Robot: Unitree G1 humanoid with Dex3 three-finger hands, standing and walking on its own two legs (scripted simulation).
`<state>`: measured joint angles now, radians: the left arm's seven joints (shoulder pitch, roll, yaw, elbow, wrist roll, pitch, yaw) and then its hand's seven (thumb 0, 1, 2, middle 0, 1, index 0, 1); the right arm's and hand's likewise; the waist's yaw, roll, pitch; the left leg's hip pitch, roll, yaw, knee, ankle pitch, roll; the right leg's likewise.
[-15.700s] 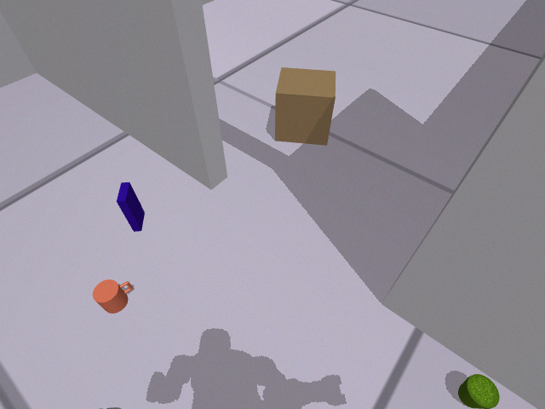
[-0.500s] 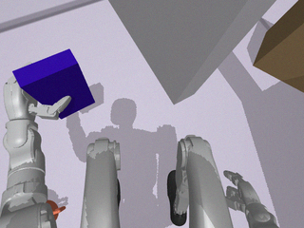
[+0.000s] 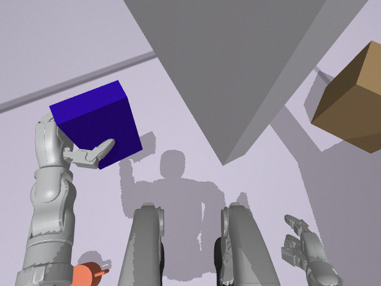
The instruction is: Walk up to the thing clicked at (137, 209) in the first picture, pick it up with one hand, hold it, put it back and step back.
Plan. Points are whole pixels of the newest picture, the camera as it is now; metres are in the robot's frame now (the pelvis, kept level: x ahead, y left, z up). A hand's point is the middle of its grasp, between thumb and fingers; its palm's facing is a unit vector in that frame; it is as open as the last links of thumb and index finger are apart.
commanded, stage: hold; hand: left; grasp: from the side
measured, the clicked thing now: (107, 133) +0.39 +0.18 +0.02
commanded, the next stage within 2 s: crouch in 1.70 s
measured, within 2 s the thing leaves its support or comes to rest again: neither
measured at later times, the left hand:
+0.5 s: hand (67, 96) +0.38 +0.20 +0.15, palm faces +0.17 -0.98 -0.02, open 8.2 cm
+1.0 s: hand (58, 65) +0.39 +0.19 +0.20, palm faces +0.18 -0.98 -0.01, open 8.2 cm
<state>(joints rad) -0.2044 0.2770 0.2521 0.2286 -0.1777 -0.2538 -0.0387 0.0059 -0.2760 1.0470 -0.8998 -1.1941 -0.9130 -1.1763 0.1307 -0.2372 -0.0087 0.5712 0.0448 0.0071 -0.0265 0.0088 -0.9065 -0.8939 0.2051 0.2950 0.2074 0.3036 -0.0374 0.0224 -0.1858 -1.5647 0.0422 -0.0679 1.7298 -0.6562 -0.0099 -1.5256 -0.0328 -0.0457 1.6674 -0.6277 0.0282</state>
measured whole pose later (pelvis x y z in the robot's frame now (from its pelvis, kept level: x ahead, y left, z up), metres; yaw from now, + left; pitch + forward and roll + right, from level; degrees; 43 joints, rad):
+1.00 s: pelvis +0.05 +0.00 +0.16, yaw +2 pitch +12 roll -2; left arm -0.15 0.19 0.17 0.39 -0.14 -0.33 -0.01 0.01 -0.28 1.05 -0.90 -1.20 -0.91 -1.18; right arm 0.24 -0.21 0.00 0.63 0.00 -0.01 -0.02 0.01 -0.90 -0.90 0.20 0.30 0.21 0.30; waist -0.03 0.00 -0.08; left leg -0.75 0.05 -0.02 1.03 -0.49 -0.01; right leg -0.72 -0.03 -0.04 0.97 -0.46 0.03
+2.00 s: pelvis +0.06 +0.00 +0.18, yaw +2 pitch +8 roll -1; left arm -0.14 0.16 0.18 0.44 -0.15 -0.34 0.01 0.00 -0.29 1.05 -0.91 -1.20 -0.91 -1.20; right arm 0.22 -0.21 -0.01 0.65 0.00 -0.02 -0.01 0.01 -0.87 -0.90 0.20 0.30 0.21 0.30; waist -0.02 0.01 -0.05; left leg -0.59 0.05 -0.01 0.89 -0.43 -0.02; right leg -0.57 -0.03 -0.03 0.84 -0.41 0.02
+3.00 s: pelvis -0.03 -0.01 -0.15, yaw -2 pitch +32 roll -5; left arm -0.67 0.39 0.48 1.11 -0.07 -0.81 -0.04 0.00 -0.30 1.06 -0.91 -1.20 -0.92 -1.21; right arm 0.08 -0.26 0.05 0.70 -0.11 0.01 0.10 0.01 -0.91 -0.91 0.20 0.30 0.21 0.30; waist -0.14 -0.03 -0.12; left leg -2.07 0.03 -0.10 2.20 -0.69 -0.03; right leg -2.04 -0.03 -0.04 2.14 -0.66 0.02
